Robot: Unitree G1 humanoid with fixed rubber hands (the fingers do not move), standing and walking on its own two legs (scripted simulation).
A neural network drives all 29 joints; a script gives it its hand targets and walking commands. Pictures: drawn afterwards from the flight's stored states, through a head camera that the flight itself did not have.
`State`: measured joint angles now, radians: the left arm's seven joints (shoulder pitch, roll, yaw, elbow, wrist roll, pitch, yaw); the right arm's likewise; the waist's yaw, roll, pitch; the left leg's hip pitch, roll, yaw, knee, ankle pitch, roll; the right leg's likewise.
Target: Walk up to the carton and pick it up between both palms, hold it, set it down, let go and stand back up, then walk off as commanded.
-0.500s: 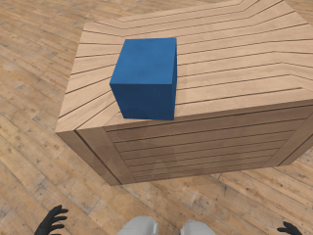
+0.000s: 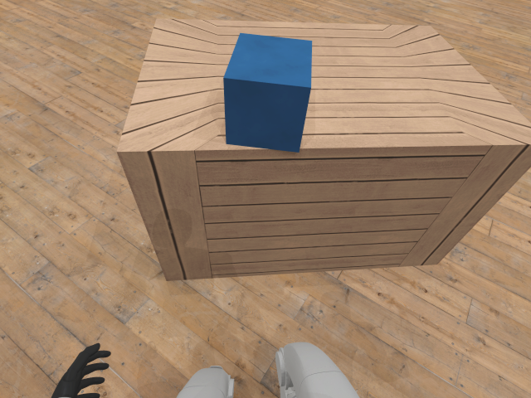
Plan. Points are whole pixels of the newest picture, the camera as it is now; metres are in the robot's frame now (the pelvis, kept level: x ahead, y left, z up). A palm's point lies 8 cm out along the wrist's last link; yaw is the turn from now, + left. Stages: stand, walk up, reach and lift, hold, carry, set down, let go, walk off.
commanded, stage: walk off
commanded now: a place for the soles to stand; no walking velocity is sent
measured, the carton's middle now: (269, 92) +0.78 -0.03 +0.04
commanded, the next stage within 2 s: none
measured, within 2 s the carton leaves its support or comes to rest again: neither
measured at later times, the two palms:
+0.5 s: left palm out of the picture -0.07 +0.28 -0.03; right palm out of the picture -0.12 -0.38 -0.11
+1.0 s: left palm out of the picture -0.12 +0.28 -0.08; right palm out of the picture -0.23 -0.34 -0.04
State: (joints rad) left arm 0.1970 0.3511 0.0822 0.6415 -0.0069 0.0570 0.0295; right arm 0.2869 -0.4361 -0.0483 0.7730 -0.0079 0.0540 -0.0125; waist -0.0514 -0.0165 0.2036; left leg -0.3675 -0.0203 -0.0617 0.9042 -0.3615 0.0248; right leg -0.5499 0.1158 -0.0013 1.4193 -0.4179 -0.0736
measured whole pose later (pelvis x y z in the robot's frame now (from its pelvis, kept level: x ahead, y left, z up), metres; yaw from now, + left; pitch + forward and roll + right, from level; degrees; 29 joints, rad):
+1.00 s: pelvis -0.26 -0.02 +0.02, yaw +1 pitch -7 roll -2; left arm 0.22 0.39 0.10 0.66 -0.01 0.03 -0.01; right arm 0.38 -0.41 -0.04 0.75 -0.01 -0.03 -0.01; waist -0.04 -0.06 0.15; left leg -0.30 -0.04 -0.14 0.80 -0.39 0.02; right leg -0.39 0.07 -0.04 1.13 -0.44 -0.08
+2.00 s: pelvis -0.13 -0.01 +0.03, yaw +3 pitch -3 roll -2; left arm 0.23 0.40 0.08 0.70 -0.01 -0.07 0.04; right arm 0.21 -0.41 -0.04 0.76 -0.01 -0.04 0.00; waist -0.04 0.01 0.15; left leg -0.32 -0.08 -0.14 0.74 -0.35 0.03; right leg -0.30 0.01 -0.05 1.02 -0.59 -0.05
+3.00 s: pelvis -0.22 +0.00 +0.03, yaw +4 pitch -5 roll -1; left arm 0.19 0.39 0.08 0.77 -0.01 -0.02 -0.01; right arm 0.18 -0.40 -0.04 0.77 -0.01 -0.02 0.00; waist -0.04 0.01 0.15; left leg -0.30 -0.06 -0.14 0.64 -0.25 0.02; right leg -0.27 -0.01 -0.04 0.59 -0.24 -0.01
